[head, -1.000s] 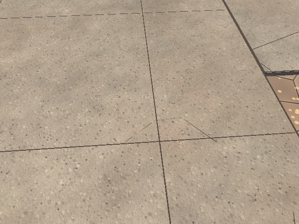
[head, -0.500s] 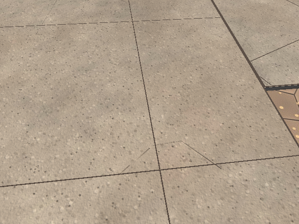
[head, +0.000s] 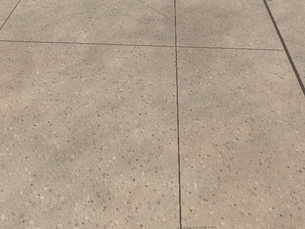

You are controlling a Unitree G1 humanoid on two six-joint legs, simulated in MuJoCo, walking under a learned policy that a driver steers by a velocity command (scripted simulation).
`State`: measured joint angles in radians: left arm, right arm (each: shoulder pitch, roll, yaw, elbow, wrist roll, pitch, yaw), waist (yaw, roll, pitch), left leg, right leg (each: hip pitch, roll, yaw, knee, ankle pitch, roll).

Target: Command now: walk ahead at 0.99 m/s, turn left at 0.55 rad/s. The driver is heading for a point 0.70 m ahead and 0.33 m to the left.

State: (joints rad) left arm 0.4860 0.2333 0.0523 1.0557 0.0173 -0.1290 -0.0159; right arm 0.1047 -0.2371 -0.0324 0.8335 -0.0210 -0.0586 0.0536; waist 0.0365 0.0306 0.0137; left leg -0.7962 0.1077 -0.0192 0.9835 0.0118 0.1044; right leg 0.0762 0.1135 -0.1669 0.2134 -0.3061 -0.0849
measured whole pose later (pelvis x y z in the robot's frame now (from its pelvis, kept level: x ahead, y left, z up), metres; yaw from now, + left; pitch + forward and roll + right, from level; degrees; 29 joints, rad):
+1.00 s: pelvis +0.88 +0.22 -0.02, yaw +45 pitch +1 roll -3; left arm 0.47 0.28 0.03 0.89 -0.01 -0.08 0.00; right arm -0.01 -0.27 0.00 0.65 -0.07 -0.07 0.06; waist 0.08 0.04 0.07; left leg -0.53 -0.06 0.02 0.55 0.03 0.12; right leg -0.02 -0.04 -0.19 0.70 -0.51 0.02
